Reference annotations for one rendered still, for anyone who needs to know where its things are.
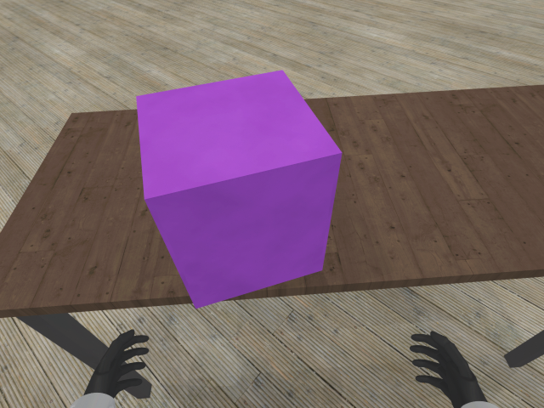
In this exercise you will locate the robot left hand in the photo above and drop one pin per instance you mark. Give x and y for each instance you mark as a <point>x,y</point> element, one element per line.
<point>109,370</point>

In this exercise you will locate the carton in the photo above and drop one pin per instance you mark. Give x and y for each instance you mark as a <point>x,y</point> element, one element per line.
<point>240,178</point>

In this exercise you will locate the robot right hand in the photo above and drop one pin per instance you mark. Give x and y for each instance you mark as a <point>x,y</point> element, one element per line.
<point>458,382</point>

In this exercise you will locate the table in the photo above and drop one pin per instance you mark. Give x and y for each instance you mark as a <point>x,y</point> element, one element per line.
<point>433,188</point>

